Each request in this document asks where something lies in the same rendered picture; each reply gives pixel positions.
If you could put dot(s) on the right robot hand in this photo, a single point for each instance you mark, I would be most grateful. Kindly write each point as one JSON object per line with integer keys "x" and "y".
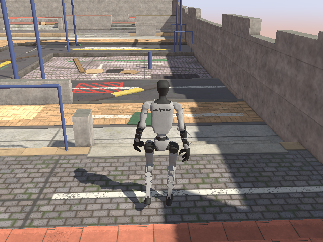
{"x": 186, "y": 155}

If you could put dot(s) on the left robot forearm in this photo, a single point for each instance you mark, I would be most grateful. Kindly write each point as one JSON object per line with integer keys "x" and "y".
{"x": 138, "y": 133}

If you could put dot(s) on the right robot forearm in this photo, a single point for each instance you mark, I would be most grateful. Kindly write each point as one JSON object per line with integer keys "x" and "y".
{"x": 184, "y": 138}

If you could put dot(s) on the robot left upper arm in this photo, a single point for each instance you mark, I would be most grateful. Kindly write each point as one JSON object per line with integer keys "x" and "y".
{"x": 146, "y": 106}

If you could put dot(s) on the left robot foot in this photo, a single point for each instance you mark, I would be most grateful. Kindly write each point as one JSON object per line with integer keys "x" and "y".
{"x": 147, "y": 200}

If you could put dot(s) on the right robot thigh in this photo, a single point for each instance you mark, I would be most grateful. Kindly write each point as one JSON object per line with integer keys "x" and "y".
{"x": 173, "y": 153}

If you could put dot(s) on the robot right upper arm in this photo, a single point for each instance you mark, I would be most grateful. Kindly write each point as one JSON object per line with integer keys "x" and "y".
{"x": 180, "y": 116}

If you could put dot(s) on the left robot hand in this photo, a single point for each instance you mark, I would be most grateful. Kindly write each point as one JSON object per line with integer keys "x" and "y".
{"x": 140, "y": 144}

